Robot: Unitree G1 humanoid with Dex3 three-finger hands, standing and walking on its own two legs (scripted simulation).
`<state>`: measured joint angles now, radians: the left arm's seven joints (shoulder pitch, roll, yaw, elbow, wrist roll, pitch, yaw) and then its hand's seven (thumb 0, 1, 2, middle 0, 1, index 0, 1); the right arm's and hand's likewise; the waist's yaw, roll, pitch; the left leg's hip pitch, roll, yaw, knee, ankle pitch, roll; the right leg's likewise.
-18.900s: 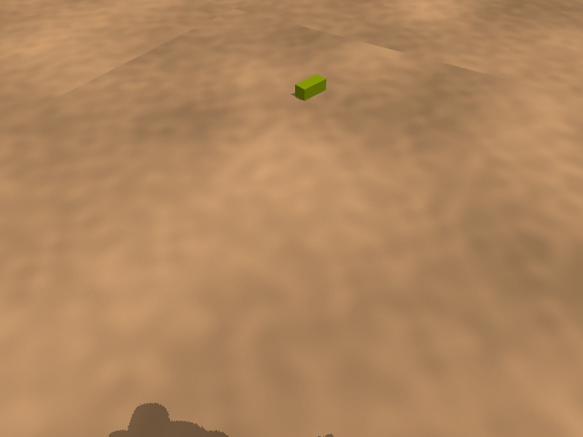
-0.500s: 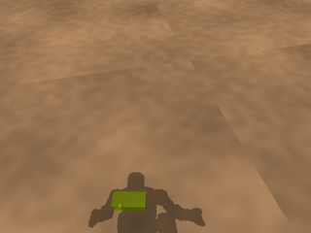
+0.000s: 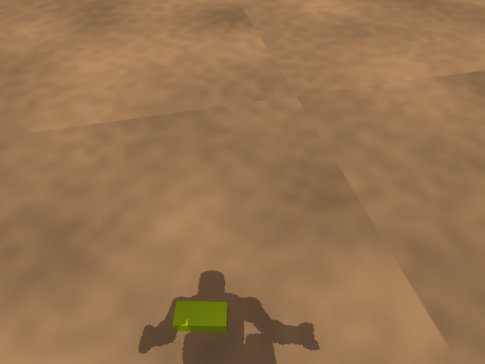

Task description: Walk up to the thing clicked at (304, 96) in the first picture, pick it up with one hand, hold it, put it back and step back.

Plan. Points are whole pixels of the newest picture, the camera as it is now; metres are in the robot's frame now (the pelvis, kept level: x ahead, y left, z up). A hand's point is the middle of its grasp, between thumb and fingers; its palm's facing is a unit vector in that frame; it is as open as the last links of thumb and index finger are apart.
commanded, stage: stand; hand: left
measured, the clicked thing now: (201, 316) +0.40 +0.18 -0.74
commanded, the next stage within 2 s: walk up in 0.12 s
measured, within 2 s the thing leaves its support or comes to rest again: neither
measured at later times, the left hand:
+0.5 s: hand out of the picture +0.03 +0.20 -0.16, palm faces -0.05 -0.92 -0.38, open 7.4 cm
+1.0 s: hand out of the picture +0.08 +0.18 -0.15, palm faces +0.01 -0.93 -0.37, open 7.4 cm
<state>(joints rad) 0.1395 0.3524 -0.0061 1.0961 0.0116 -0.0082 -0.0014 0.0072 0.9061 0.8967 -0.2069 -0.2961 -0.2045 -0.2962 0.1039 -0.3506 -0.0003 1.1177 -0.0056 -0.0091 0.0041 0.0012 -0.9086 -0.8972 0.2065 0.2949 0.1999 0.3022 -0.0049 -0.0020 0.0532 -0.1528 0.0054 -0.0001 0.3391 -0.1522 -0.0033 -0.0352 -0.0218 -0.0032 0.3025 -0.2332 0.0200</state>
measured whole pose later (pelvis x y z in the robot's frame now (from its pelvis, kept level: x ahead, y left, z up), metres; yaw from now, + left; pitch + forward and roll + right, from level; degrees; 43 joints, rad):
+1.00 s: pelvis -0.01 -0.08 +0.00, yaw +0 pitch -3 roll +0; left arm 0.13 0.34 0.02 1.06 0.01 -0.02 0.01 0.01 0.90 0.90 -0.21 -0.30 -0.21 -0.30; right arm 0.08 -0.35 -0.02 1.04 -0.01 0.01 0.00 0.00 -0.91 -0.90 0.21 0.29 0.20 0.30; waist 0.01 0.02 0.05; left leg -0.10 0.01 0.00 0.39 -0.24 0.00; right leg -0.05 0.05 -0.02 0.36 -0.26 -0.05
